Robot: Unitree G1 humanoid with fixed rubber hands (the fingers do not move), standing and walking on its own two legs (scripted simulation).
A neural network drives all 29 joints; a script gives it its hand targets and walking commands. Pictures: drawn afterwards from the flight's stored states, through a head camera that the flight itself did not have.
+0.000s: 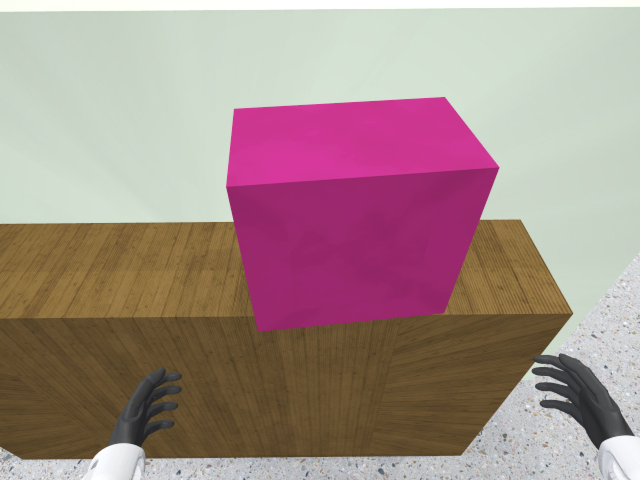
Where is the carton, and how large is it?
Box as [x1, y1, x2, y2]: [226, 97, 499, 331]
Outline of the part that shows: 444,97 234,109 226,188 258,331 441,313 444,311 499,167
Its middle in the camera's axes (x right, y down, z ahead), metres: +0.04 -0.03 +0.58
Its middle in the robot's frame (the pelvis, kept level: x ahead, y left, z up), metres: +0.47 -0.01 +0.09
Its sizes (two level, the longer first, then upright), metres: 0.299 0.179 0.279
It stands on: a pedestal, 0.72 m high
